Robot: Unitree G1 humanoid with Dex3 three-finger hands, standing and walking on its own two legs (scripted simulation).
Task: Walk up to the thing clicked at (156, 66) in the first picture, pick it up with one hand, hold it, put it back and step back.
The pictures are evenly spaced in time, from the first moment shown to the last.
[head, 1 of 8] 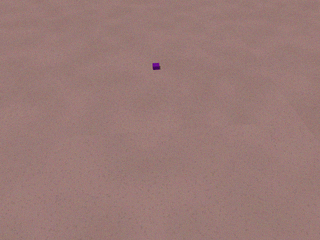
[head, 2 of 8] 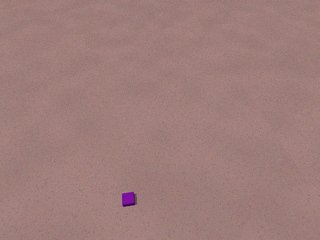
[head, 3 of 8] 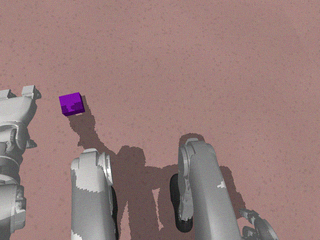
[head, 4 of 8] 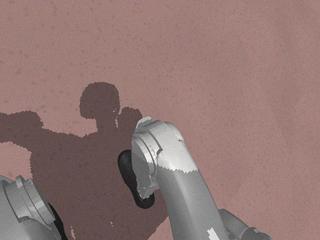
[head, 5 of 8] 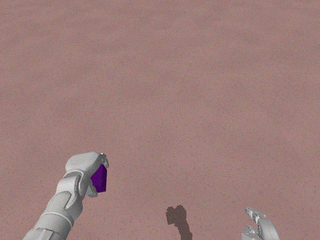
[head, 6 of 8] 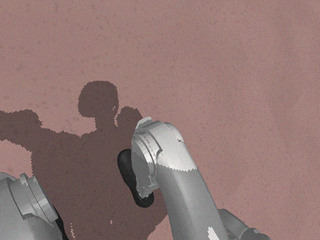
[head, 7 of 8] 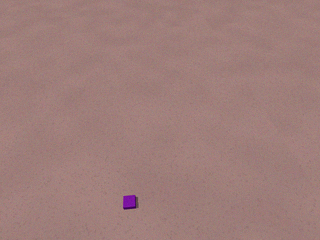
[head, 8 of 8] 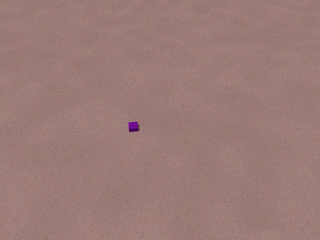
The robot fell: no
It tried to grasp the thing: yes
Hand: left
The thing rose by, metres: 0.70
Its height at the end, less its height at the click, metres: +0.00
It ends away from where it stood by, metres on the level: 0.02
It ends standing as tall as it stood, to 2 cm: yes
